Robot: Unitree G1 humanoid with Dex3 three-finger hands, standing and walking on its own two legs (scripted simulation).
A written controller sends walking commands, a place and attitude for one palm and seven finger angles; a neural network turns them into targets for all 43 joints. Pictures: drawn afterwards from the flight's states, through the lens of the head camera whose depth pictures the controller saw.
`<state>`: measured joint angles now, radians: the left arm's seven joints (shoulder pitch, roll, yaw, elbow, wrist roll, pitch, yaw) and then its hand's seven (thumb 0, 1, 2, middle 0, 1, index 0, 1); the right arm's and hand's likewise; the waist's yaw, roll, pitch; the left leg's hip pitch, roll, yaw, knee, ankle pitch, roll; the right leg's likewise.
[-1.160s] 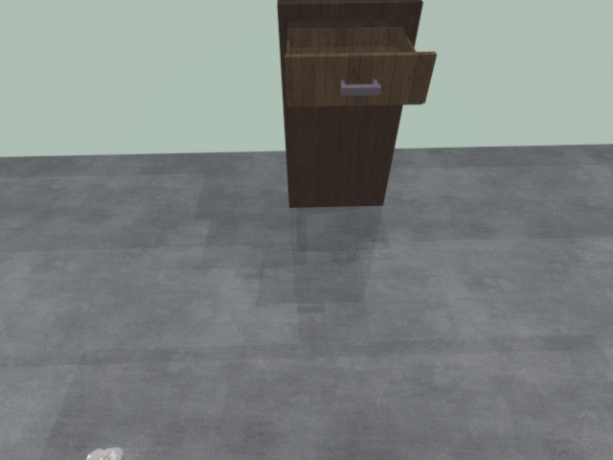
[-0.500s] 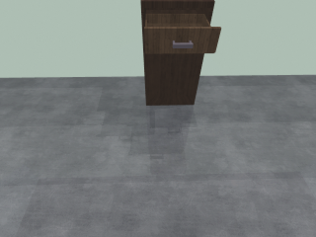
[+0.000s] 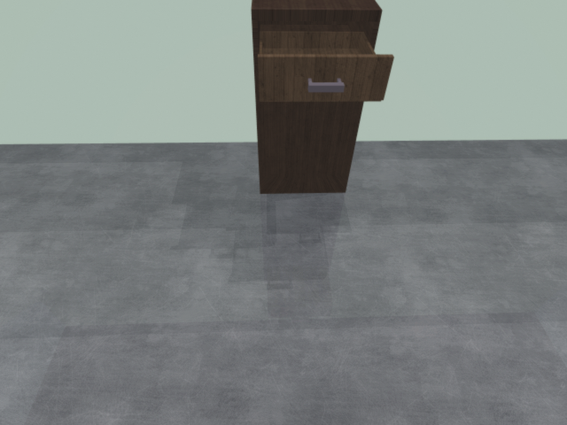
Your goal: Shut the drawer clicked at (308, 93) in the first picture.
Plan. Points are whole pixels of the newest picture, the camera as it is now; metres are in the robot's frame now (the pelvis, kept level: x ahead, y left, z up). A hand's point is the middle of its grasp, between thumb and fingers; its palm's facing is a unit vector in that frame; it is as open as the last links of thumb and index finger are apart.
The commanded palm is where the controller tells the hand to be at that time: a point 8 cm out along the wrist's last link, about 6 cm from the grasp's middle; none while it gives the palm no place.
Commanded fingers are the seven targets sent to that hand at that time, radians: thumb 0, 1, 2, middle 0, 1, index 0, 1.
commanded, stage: look at it before walking up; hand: left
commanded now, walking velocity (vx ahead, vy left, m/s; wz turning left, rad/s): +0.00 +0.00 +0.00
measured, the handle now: (325, 84) +1.05 -0.06 -0.01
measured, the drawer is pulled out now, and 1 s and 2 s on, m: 0.29 0.29 0.29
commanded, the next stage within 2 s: walk to a spot facing it in 0.28 s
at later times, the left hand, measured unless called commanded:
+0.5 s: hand out of the picture +0.06 +0.24 -0.16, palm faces -0.02 -0.95 -0.32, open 7.4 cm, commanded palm none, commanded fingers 0.00 0.90 0.90 -0.20 -0.30 -0.20 -0.30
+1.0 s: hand out of the picture +0.03 +0.14 -0.16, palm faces -0.17 -0.96 -0.20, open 7.4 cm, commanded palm none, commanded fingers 0.00 0.90 0.90 -0.20 -0.30 -0.20 -0.30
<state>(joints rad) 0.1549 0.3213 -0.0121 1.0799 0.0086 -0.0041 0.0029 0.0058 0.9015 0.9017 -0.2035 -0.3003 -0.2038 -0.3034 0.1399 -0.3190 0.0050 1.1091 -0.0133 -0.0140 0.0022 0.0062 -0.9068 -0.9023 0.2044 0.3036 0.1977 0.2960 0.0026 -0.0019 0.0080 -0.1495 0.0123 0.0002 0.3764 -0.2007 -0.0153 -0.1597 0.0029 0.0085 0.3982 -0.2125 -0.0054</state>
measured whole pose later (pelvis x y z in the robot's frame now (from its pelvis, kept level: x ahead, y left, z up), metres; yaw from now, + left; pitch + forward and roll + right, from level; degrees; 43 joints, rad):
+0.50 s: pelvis +0.00 +0.00 +0.00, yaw -1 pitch -1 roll +0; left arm 0.18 0.32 0.00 1.08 0.01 0.01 0.01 0.01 0.90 0.90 -0.20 -0.30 -0.20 -0.30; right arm 0.14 -0.31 0.00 1.10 -0.01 -0.01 -0.01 0.01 -0.91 -0.90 0.20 0.30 0.20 0.30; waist 0.02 0.00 0.02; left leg -0.15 0.02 0.02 0.38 -0.21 -0.01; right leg -0.17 0.01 0.03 0.40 -0.21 0.00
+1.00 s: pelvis +0.05 -0.04 +0.00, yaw -17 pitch +1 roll +1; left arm 0.47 0.13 0.03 1.01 0.02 -0.04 -0.01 0.01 0.90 0.90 -0.20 -0.30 -0.20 -0.30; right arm 0.18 -0.22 -0.07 0.96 -0.03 0.00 0.02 0.01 -0.91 -0.90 0.20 0.30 0.19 0.30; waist 0.04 0.02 0.02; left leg -0.59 0.09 0.02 1.08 -0.22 -0.07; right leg -0.14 0.08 0.07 0.37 -0.25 -0.08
